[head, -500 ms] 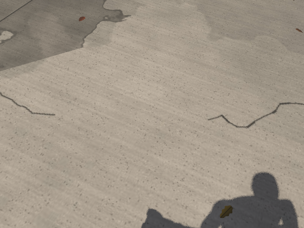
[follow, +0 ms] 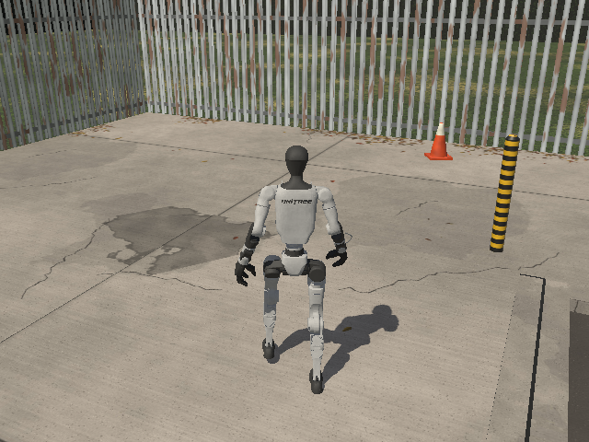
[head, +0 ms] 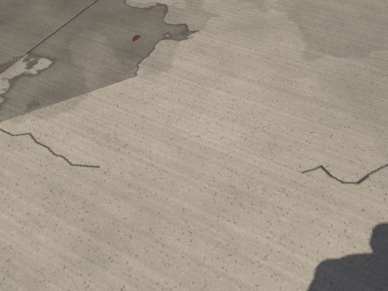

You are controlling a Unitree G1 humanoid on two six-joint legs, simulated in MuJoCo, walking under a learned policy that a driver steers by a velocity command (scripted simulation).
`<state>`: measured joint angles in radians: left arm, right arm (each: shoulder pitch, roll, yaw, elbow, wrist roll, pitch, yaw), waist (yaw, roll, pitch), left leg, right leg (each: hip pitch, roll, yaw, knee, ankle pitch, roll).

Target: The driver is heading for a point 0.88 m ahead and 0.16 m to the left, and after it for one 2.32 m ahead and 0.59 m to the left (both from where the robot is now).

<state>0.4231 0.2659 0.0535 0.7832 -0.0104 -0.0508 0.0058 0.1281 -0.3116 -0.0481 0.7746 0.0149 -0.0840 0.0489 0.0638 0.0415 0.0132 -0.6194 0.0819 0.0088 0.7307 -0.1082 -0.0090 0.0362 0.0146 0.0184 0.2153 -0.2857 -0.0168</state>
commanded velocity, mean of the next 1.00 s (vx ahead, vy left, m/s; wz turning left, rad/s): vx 0.48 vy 0.00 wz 0.08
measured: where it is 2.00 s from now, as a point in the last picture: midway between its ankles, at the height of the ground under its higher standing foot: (173, 141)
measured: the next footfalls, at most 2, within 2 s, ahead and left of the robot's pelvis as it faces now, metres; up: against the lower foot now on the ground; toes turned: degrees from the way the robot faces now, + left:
left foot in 0.14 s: +0.25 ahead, +0.15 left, +0.00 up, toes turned +2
right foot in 0.70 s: +0.56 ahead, -0.09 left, +0.00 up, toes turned -2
